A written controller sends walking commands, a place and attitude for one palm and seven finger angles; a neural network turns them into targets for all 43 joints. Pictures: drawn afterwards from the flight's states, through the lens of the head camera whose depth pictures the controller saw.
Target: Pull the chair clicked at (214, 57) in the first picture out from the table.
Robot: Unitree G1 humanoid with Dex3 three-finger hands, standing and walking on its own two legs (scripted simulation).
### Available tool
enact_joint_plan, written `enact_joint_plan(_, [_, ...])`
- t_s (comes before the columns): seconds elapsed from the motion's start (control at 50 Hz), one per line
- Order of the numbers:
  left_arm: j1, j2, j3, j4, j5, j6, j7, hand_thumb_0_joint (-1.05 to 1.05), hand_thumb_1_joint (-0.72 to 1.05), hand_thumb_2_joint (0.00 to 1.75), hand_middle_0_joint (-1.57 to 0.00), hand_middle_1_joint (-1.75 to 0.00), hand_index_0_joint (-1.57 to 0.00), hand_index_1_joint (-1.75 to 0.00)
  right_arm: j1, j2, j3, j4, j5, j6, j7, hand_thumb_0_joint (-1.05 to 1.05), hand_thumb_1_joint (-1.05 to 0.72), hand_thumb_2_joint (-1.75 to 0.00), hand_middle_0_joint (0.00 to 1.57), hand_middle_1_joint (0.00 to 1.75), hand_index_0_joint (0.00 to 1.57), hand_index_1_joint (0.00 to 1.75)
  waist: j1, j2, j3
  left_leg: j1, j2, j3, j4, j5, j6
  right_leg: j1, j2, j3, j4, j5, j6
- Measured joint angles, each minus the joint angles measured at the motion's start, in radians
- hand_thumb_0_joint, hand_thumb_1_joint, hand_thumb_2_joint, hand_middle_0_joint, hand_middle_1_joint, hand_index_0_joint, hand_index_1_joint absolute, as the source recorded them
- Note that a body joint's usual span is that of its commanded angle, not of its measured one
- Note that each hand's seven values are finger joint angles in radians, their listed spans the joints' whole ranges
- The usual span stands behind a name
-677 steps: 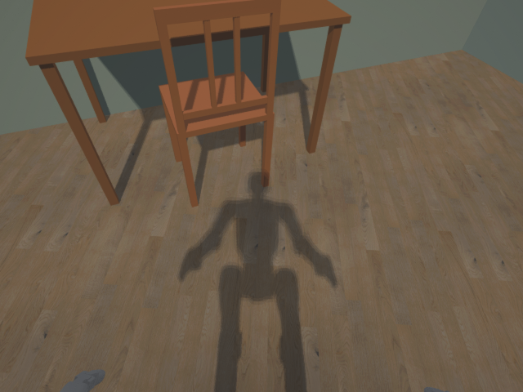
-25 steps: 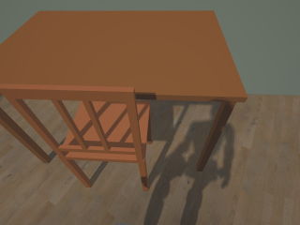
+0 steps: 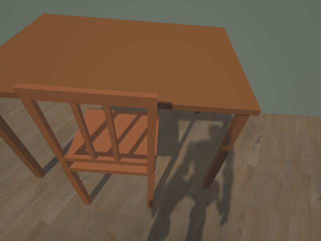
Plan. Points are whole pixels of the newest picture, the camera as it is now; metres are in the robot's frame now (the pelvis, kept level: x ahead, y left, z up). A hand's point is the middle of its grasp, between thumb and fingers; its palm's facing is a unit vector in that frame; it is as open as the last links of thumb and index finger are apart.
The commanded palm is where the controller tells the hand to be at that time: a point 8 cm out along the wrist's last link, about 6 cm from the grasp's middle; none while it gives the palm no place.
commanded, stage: look again from close up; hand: left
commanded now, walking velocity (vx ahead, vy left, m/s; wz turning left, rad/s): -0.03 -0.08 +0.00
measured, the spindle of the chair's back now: (85, 133) +0.47 +0.30 -0.08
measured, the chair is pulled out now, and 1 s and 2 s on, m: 0.00 0.00 0.00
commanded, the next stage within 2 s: raise the hand toward the chair's back in 1.16 s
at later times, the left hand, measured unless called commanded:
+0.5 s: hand out of the picture +0.05 +0.16 -0.17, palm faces +0.01 -0.97 -0.24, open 7.3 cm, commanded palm none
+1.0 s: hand out of the picture +0.03 +0.16 -0.18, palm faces -0.01 -0.98 -0.21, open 7.4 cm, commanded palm none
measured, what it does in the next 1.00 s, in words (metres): steps on the spot: right foot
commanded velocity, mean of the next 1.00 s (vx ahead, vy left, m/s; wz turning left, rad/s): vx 0.00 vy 0.00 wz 0.00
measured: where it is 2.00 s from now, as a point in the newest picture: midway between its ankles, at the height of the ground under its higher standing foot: outside the picture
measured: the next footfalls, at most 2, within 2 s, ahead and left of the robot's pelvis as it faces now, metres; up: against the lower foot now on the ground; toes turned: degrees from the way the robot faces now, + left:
right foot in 0.08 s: +0.04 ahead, -0.11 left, +0.00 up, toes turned -2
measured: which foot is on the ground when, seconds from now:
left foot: down 0.00-1.00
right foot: up 0.00-0.06, down 0.08-1.00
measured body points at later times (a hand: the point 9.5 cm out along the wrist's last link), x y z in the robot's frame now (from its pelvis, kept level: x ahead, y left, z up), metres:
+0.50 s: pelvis +0.03 -0.01 -0.01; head +0.02 -0.03 +0.44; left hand +0.05 +0.22 -0.16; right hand +0.02 -0.23 -0.18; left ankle -0.02 +0.10 -0.74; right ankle +0.00 -0.11 -0.74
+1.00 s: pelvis +0.02 -0.01 +0.00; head +0.03 -0.02 +0.45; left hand +0.03 +0.21 -0.16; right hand +0.01 -0.23 -0.17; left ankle -0.02 +0.10 -0.74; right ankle +0.00 -0.11 -0.74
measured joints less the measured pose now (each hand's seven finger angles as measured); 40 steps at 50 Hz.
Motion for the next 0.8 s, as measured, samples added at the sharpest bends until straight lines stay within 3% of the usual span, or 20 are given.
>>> enact_joint_plan(0.04, [-0.013, -0.014, -0.006, 0.003, -0.005, -0.003, 0.002, 0.0, 0.91, 0.9, -0.2, -0.3, -0.19, -0.3, 0.002, 0.005, 0.0, 0.007, -0.002, -0.004, -0.004, 0.01, -0.9, -0.9, 0.2, 0.3, 0.2, 0.3, -0.013, 0.008, 0.014, -0.013, -0.002, 0.003, 0.015, -0.008, -0.003, 0.041, -0.001, 0.001, -0.094, -0.006, 0.0])
enact_joint_plan(0.1, [-0.034, -0.024, -0.01, 0.018, -0.009, -0.019, 0.014, 0.01, 0.92, 0.9, -0.2, -0.3, -0.2, -0.3, 0.001, 0.009, 0.0, 0.024, 0.007, -0.009, -0.007, 0.01, -0.9, -0.9, 0.2, 0.3, 0.2, 0.3, -0.019, 0.019, 0.035, -0.04, 0.003, 0.011, 0.076, -0.042, -0.018, 0.113, 0.008, 0.012, -0.259, 0.107, -0.008])
enact_joint_plan(0.18, [-0.04, -0.043, -0.042, 0.025, -0.011, -0.051, 0.033, 0.01, 0.93, 0.9, -0.2, -0.3, -0.2, -0.3, -0.028, -0.023, -0.006, 0.001, 0.009, 0.008, 0.011, 0.01, -0.9, -0.9, 0.2, 0.3, 0.2, 0.3, -0.03, 0.094, 0.056, -0.097, 0.053, -0.02, 0.181, -0.105, -0.027, 0.1, 0.068, -0.004, -0.253, 0.099, -0.043])
enact_joint_plan(0.26, [-0.032, -0.042, -0.047, 0.034, -0.014, -0.058, 0.034, 0.01, 0.92, 0.9, -0.2, -0.3, -0.2, -0.3, -0.044, -0.041, -0.011, -0.016, 0.007, 0.0, 0.014, 0.01, -0.91, -0.9, 0.2, 0.3, 0.2, 0.3, -0.041, 0.097, 0.038, -0.087, 0.059, -0.025, 0.194, -0.12, -0.036, 0.109, 0.076, -0.003, -0.239, 0.076, -0.05])
enact_joint_plan(0.42, [-0.055, -0.024, -0.045, 0.032, -0.02, -0.056, 0.035, 0.01, 0.93, 0.9, -0.2, -0.3, -0.2, -0.3, -0.073, -0.074, -0.01, -0.013, 0.009, -0.013, -0.009, 0.02, -0.92, -0.9, 0.2, 0.3, 0.2, 0.3, -0.019, 0.102, 0.005, -0.018, 0.042, -0.015, 0.146, -0.119, -0.031, 0.157, 0.06, 0.008, -0.241, 0.054, -0.039])
enact_joint_plan(0.8, [-0.073, -0.004, -0.044, 0.018, -0.021, -0.042, 0.026, 0.0, 0.91, 0.9, -0.2, -0.3, -0.2, -0.3, -0.111, -0.077, 0.003, 0.014, 0.01, -0.015, -0.006, 0.01, -0.91, -0.9, 0.2, 0.3, 0.2, 0.3, -0.006, 0.065, 0.045, 0.017, 0.034, -0.004, 0.074, -0.081, -0.031, 0.175, 0.054, 0.02, -0.283, 0.078, -0.037])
